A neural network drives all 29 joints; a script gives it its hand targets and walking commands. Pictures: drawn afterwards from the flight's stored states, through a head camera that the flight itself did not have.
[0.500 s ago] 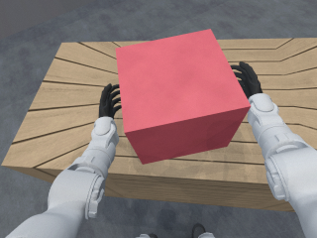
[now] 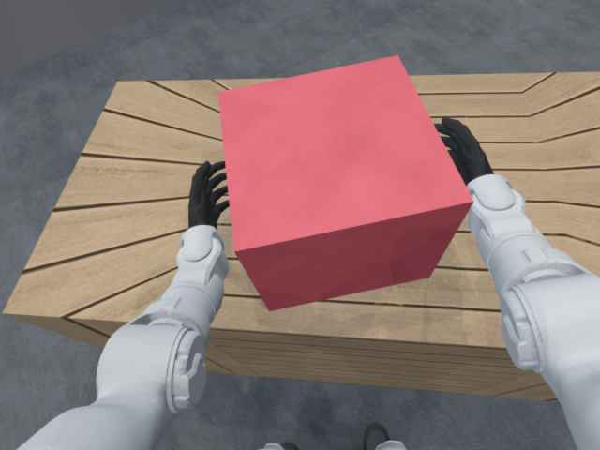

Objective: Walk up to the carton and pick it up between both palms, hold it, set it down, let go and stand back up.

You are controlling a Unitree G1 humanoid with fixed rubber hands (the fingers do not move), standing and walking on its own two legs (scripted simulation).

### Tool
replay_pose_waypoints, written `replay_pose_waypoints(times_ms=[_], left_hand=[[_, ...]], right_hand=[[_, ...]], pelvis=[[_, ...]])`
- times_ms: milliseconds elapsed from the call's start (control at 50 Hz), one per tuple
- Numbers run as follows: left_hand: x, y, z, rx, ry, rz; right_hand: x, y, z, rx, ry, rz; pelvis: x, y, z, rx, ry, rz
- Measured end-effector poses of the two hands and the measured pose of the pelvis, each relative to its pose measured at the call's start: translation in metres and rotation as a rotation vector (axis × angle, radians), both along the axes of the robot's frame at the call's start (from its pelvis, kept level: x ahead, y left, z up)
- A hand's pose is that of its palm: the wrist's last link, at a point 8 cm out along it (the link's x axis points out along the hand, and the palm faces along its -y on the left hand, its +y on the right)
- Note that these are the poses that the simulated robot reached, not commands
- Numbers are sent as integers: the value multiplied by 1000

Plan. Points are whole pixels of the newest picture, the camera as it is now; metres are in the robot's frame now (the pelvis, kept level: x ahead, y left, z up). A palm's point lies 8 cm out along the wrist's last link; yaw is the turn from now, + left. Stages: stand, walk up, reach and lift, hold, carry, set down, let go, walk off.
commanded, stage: reach and lift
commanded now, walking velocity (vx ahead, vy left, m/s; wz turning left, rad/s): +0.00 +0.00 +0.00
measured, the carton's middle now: (330, 190) +0.48 +0.02 -0.01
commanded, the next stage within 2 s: none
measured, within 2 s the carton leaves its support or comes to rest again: leaves its support in 0.42 s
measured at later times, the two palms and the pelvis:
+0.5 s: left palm (203, 224) +0.39 +0.19 +0.03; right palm (473, 177) +0.46 -0.17 +0.06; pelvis -0.01 +0.00 +0.00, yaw +0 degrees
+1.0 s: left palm (199, 230) +0.38 +0.19 +0.03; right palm (469, 190) +0.44 -0.16 +0.05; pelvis -0.01 +0.00 +0.00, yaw +0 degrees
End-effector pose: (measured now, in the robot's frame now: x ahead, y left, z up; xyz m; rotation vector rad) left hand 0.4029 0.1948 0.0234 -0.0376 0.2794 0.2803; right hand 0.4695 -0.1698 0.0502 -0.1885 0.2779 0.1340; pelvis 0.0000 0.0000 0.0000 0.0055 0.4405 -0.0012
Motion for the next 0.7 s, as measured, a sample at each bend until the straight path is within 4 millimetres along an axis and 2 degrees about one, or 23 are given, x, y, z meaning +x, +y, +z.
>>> replay_pose_waypoints(times_ms=[700], left_hand=[[-16, -2, 7, -15, -68, 33]], right_hand=[[-18, 2, 6, -24, -95, 25]], pelvis=[[-11, -3, 0, 3, -16, 0]])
